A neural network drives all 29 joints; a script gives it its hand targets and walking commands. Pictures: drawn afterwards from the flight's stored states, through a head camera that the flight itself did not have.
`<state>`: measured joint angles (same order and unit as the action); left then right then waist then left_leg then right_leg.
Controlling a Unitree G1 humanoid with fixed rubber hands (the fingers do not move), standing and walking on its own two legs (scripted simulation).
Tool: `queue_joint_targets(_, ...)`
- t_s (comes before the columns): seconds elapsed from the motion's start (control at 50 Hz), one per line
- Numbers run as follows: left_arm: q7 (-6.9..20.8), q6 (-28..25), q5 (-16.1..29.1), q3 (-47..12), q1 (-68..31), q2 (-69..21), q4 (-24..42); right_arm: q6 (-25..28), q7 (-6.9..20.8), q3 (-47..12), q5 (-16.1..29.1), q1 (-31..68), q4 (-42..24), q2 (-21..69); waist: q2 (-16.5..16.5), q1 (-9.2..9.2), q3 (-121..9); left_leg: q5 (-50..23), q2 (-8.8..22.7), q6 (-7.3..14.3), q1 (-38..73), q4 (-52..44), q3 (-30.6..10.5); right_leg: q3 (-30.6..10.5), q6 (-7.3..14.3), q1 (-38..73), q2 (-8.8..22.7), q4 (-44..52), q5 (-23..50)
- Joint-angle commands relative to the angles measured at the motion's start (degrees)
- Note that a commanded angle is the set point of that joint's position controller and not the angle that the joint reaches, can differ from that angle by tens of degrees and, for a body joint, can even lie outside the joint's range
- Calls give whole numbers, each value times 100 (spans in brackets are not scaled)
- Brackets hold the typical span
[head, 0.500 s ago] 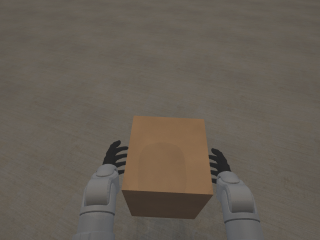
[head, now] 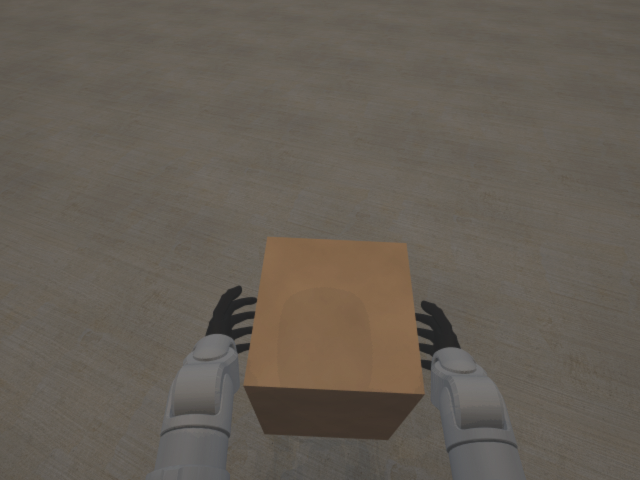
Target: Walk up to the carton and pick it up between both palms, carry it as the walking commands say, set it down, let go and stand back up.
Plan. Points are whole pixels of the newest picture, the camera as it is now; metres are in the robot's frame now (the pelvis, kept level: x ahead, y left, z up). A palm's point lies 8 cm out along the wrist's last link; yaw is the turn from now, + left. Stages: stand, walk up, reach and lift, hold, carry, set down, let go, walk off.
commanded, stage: carry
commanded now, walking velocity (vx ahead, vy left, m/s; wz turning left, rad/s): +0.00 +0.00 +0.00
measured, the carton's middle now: (331, 344) +0.34 +0.00 -0.04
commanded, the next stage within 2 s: none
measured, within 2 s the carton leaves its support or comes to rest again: neither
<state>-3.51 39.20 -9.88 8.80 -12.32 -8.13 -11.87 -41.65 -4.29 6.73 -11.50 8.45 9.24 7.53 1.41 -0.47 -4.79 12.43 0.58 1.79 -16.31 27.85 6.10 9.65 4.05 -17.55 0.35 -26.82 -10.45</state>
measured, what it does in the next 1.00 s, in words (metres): walks ahead: right foot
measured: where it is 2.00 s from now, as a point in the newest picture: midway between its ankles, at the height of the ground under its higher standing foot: (349, 302)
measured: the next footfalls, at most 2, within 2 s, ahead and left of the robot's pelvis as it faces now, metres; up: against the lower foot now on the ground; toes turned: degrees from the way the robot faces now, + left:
right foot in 0.82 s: +0.28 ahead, -0.12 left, +0.00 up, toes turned -9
left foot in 1.24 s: +0.62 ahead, +0.09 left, +0.00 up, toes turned +8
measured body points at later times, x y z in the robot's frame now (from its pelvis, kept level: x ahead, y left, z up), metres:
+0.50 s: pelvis +0.04 +0.01 +0.00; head +0.01 +0.03 +0.45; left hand +0.33 +0.16 +0.07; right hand +0.31 -0.13 +0.07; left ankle +0.02 +0.10 -0.74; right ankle +0.05 -0.07 -0.73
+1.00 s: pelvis +0.27 -0.04 +0.00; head +0.32 -0.05 +0.45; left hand +0.56 +0.12 +0.06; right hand +0.57 -0.17 +0.04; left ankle +0.21 +0.07 -0.67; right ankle +0.24 -0.11 -0.74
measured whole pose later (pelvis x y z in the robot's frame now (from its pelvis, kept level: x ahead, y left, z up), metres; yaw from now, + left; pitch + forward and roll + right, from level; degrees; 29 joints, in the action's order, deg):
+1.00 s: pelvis +0.27 -0.04 +0.00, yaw +2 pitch +4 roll +1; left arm -6.6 68.3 -6.4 7.0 -14.8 -8.7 15.1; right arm -69.9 -5.5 6.4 -7.1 11.3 -16.7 7.9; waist 0.2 -1.5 1.5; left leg 28.3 2.3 -2.1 -26.9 59.0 4.5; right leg 10.9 3.5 -14.2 1.0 -27.1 -17.3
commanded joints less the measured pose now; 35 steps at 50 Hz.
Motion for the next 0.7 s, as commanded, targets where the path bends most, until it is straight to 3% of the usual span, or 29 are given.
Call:
queue_joint_targets(0.0,974,-121,1118,-2709,-2072,-4482,439,478,955,-2796,1289,2837,-997,4190,-150,0,-1484,-295,666,72,298,-420,-747,-1058,-90,672,879,586,82)
queue_joint_targets(0.12,961,-143,1076,-2677,-2009,-4433,386,498,954,-2760,1258,2797,-952,4137,-145,-6,-1480,-329,671,76,303,-443,-753,-1046,-94,684,869,557,129)
queue_joint_targets(0.14,952,-73,1298,-2936,-2094,-4532,794,434,947,-3005,1478,2876,-1385,4225,-163,-12,-1501,-55,664,86,280,-478,-760,-1056,-95,650,847,598,-314)
queue_joint_targets(0.16,921,343,2354,-4181,-2593,-5021,2816,30,911,-4216,2528,3402,-3427,4714,-175,-35,-1406,445,697,40,193,-586,-715,-1092,-149,609,895,779,-994)
queue_joint_targets(0.18,919,796,2593,-4463,-2598,-5301,3065,-439,895,-4477,2772,3449,-3723,4993,-239,-53,-1302,1146,562,64,63,-547,-605,-1162,-105,609,824,941,-1859)
queue_joint_targets(0.2,946,1099,2432,-4264,-2392,-5292,2645,-772,893,-4261,2618,3291,-3313,5026,-323,-59,-1152,1520,406,58,-168,-401,-448,-1263,-80,612,826,1074,-2446)
queue_joint_targets(0.24,989,1372,1838,-3625,-1803,-4968,1543,-1101,917,-3602,2095,2853,-2264,4855,-691,-60,-1068,1453,221,5,-476,-22,-165,-1644,27,762,1087,1481,-2969)
queue_joint_targets(0.28,1026,1571,1726,-3648,-1520,-4734,1511,-1319,963,-3539,2047,2672,-2257,4674,-1130,-62,-1144,1032,114,-3,-357,525,60,-1962,222,758,1490,1924,-3191)
queue_joint_targets(0.3,1051,1649,1806,-3765,-1502,-4749,1671,-1396,1001,-3621,2126,2686,-2450,4579,-1227,-63,-1175,932,85,-16,-245,505,122,-1881,287,768,1562,1988,-3038)
queue_joint_targets(0.32,1077,1751,1989,-3964,-1705,-4836,2032,-1489,1043,-3798,2309,2821,-2721,4668,-1122,-46,-1158,773,93,-47,-113,135,141,-1679,286,797,1491,1893,-2723)
queue_joint_targets(0.36,1104,2022,2252,-4247,-2102,-5099,2526,-1752,1119,-3965,2588,3048,-2974,4904,-347,25,-1341,399,281,-54,752,-809,-89,-1138,52,545,1054,1281,-2014)
queue_joint_targets(0.4,1085,2301,2386,-4348,-2594,-5151,2877,-2018,1155,-3880,2724,3076,-2948,5047,1197,129,-1292,1785,1285,240,1702,-1705,-1600,-243,-359,-590,428,-235,-1422)
queue_joint_targets(0.42,1087,2401,2362,-4273,-2754,-5070,2928,-2120,1168,-3841,2755,3119,-2895,5132,1520,162,-986,2329,1641,378,2036,-2060,-2146,-53,-404,-1330,184,-786,-1260)
queue_joint_targets(0.44,1107,2462,2297,-4130,-2874,-5000,2840,-2179,1170,-3719,2655,3250,-2735,5150,1490,155,-733,2318,1888,558,1879,-2260,-2419,-292,-286,-1611,246,-1105,-1314)
queue_joint_targets(0.46,1118,2531,2361,-4173,-2953,-5072,2924,-2233,1168,-3725,2630,3371,-2798,5170,1225,143,-626,1811,1953,633,1773,-2285,-2345,-524,-194,-1682,366,-1264,-1366)
queue_joint_targets(0.48,1132,2601,2483,-4291,-3019,-5145,3048,-2289,1151,-3793,2683,3488,-2953,5190,1032,156,-596,1390,2036,700,1851,-2269,-2279,-507,-176,-1811,360,-1198,-1435)
queue_joint_targets(0.52,1146,2745,2573,-4287,-2801,-5235,2823,-2418,1126,-3847,2782,3548,-3064,5179,457,169,-586,513,2038,694,2064,-2224,-2121,-376,-175,-1890,229,-1243,-1265)
queue_joint_targets(0.56,1167,2868,2603,-4189,-2436,-5297,2599,-2543,1107,-3965,2914,3542,-3257,5215,191,136,-759,-307,1919,586,2474,-1968,-1712,-319,-179,-1887,131,-1143,-938)
queue_joint_targets(0.62,1176,2984,2441,-3963,-1971,-5312,2290,-2673,1115,-3994,2880,3384,-3252,5262,298,103,-1029,-1145,1575,451,2899,-1593,-974,-149,-256,-1799,30,-818,-667)
queue_joint_targets(0.68,1192,3018,2410,-3967,-2073,-5306,2314,-2708,1146,-3850,2651,3116,-2999,5255,791,111,-1020,-1260,1372,310,2602,-1352,-519,160,-260,-1279,-150,-331,-569)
